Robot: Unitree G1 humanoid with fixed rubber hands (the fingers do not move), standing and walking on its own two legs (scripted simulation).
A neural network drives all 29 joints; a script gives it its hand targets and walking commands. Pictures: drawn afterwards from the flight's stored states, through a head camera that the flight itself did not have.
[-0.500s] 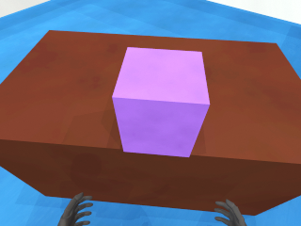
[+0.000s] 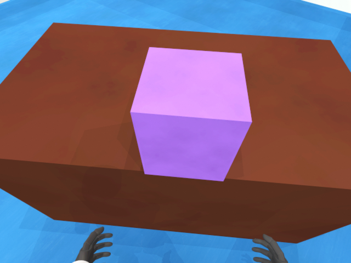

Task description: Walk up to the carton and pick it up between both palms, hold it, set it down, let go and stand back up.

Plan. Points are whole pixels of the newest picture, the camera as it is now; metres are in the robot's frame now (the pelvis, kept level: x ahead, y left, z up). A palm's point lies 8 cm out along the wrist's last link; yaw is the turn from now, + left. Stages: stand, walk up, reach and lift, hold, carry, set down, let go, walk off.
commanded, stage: set down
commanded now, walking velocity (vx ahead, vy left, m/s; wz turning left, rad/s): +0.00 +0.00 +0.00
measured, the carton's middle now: (188, 118) +0.44 +0.00 +0.06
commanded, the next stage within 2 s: let go in 0.94 s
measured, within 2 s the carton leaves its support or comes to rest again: neither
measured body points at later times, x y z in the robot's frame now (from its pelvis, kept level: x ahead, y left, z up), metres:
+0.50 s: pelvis -0.03 -0.01 +0.00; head +0.04 +0.00 +0.44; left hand +0.13 +0.22 -0.12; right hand +0.12 -0.21 -0.13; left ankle -0.01 +0.11 -0.75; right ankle -0.02 -0.12 -0.75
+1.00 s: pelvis -0.05 -0.02 -0.02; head +0.05 +0.00 +0.42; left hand +0.10 +0.22 -0.16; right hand +0.11 -0.22 -0.17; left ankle -0.01 +0.11 -0.75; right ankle -0.02 -0.12 -0.75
